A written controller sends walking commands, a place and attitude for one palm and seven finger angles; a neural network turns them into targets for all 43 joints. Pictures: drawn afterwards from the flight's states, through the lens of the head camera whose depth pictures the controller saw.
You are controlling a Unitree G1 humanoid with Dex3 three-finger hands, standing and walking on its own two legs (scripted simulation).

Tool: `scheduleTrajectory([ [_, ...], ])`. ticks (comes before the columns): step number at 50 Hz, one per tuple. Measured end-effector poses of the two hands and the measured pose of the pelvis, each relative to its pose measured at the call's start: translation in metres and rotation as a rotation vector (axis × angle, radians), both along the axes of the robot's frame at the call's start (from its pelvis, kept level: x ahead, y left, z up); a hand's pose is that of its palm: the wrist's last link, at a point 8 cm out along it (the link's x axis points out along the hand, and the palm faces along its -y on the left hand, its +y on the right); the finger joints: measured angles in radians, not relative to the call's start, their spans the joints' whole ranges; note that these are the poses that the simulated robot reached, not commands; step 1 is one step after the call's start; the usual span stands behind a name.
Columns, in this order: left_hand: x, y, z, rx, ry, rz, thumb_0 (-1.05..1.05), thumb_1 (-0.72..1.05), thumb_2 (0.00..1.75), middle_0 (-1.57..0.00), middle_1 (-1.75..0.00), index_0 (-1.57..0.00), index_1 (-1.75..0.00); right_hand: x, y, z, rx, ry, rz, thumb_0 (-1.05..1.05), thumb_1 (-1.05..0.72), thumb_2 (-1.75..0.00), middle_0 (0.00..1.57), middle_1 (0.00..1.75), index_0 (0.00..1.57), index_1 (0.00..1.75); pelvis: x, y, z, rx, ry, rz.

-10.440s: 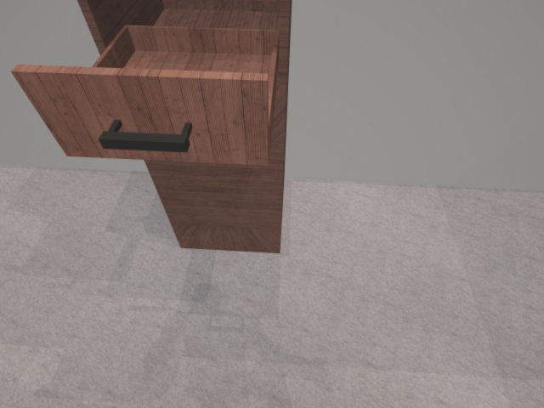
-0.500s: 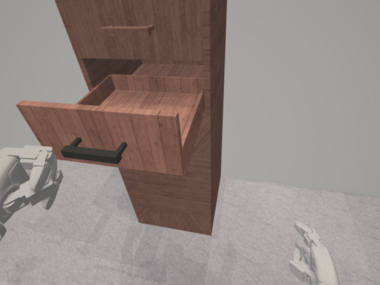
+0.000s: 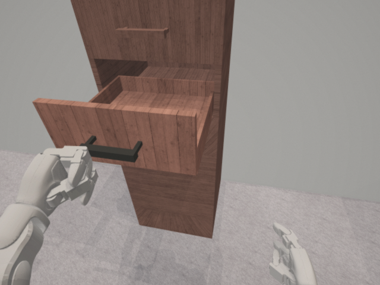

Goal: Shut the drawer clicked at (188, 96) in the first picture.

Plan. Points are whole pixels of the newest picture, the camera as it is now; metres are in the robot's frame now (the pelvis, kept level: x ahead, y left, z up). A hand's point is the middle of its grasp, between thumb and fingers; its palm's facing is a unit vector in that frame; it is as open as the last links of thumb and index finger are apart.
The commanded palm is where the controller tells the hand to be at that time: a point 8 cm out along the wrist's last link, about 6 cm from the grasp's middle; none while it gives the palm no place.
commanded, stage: bring the fist close to the handle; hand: left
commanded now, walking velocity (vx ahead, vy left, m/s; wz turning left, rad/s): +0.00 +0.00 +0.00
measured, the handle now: (111, 147) +0.36 +0.24 +0.14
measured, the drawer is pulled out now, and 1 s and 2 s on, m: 0.28 0.28 0.21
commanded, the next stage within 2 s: push the drawer shut in 1.10 s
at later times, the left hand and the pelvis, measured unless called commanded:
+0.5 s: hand (112, 183) +0.24 +0.18 +0.15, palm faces +0.00 -1.00 -0.08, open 3.3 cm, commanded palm +0.21 +0.23 +0.16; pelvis +0.02 +0.00 +0.00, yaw +0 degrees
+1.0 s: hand (117, 180) +0.27 +0.19 +0.13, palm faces +0.01 -1.00 -0.08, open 3.3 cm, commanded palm +0.24 +0.24 +0.14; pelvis +0.03 -0.01 +0.00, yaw +0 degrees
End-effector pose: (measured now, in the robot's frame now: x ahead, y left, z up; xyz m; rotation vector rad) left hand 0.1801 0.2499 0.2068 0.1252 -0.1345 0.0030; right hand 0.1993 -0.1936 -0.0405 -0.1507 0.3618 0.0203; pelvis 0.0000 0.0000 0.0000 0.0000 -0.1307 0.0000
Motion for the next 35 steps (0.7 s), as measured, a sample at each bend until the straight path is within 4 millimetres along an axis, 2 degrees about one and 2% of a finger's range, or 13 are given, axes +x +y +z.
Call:
scheduleTrajectory([
  [6, 0.007, -0.005, -0.010, -0.020, 0.021, -0.021, 0.02, 0.89, 0.90, -1.40, -1.60, -1.41, -1.60, -0.003, 0.000, -0.004, -0.016, 0.044, -0.004, 0.02, -0.90, -0.90, 0.21, 0.30, 0.21, 0.30, 0.003, 0.005, 0.001, -0.003, 0.016, 0.000],
  [17, 0.025, -0.005, -0.033, -0.036, 0.058, 0.009, 0.02, 0.89, 0.90, -1.40, -1.60, -1.40, -1.60, -0.010, -0.017, -0.013, -0.058, 0.115, -0.057, 0.02, -0.91, -0.90, 0.20, 0.30, 0.21, 0.30, 0.009, 0.007, 0.002, -0.009, 0.044, 0.007],
  [24, 0.038, -0.013, -0.047, -0.042, 0.077, -0.006, 0.02, 0.89, 0.90, -1.40, -1.60, -1.40, -1.60, -0.011, -0.023, -0.017, -0.056, 0.134, -0.079, 0.02, -0.91, -0.90, 0.20, 0.30, 0.21, 0.30, 0.015, 0.004, 0.002, -0.010, 0.062, 0.005],
  [35, 0.063, -0.014, -0.070, -0.049, 0.115, 0.011, 0.02, 0.89, 0.90, -1.40, -1.60, -1.40, -1.60, -0.008, -0.028, -0.028, -0.054, 0.175, -0.081, 0.02, -0.91, -0.90, 0.20, 0.30, 0.21, 0.30, 0.020, -0.005, 0.000, -0.008, 0.095, 0.010],
])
